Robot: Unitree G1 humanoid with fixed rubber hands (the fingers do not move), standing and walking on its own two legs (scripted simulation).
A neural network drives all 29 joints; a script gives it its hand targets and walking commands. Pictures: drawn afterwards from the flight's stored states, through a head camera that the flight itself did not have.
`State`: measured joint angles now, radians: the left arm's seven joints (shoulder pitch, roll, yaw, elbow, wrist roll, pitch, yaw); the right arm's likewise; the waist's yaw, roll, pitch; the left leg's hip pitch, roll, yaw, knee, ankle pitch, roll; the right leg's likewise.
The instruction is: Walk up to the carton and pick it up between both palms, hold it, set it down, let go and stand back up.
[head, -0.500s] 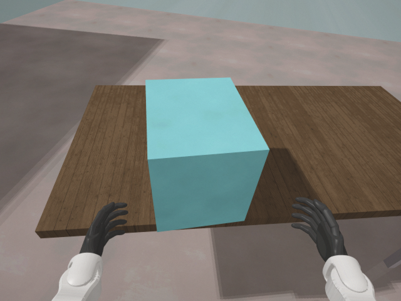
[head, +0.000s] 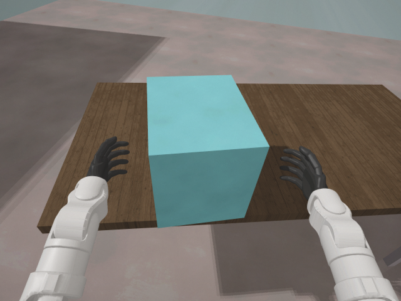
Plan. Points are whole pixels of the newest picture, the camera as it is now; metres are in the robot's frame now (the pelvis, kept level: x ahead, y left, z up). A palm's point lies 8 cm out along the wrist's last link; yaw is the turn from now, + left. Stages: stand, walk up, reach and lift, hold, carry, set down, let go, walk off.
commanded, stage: reach and lift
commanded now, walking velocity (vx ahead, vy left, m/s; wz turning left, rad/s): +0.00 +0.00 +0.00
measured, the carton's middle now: (196, 148) +0.54 +0.03 +0.00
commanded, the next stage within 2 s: none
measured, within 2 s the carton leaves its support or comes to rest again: neither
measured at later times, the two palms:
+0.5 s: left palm (100, 129) +0.41 +0.22 +0.16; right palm (310, 141) +0.41 -0.20 +0.16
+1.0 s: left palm (100, 104) +0.45 +0.22 +0.19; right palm (311, 112) +0.46 -0.20 +0.20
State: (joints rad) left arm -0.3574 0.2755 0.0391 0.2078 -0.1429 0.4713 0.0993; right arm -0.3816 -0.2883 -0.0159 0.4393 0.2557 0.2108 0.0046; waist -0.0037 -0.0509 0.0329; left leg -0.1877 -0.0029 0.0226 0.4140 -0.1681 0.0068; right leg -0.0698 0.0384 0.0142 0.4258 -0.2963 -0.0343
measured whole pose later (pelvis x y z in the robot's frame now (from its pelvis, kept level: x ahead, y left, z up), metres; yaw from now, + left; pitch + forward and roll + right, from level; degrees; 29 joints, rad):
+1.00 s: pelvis +0.01 -0.01 +0.00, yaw +0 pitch +7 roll +0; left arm -1.07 0.39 0.04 1.05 -0.19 0.38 0.07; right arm -1.09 -0.35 -0.01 1.15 0.33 0.27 -0.01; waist 0.00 -0.05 -0.14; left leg -0.38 0.01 0.02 0.41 -0.16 0.00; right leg -0.26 0.05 0.01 0.43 -0.29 -0.04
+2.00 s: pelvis +0.02 -0.01 -0.01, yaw -1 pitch +24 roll +0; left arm -1.04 0.28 0.02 1.33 -0.20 -0.20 0.05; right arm -1.01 -0.35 0.03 1.31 0.33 -0.19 0.03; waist 0.01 -0.05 -0.26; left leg -0.71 0.02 0.02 0.41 -0.10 0.00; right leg -0.60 0.06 0.01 0.43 -0.24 -0.04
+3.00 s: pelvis +0.00 +0.01 -0.01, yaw -1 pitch +24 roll -1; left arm -1.04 0.14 0.24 1.26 0.07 -0.18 0.12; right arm -1.01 -0.22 -0.36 1.27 -0.09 -0.16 0.06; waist 0.04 -0.05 -0.25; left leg -0.74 0.02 0.02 0.41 -0.09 0.00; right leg -0.62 0.05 0.01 0.43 -0.21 -0.02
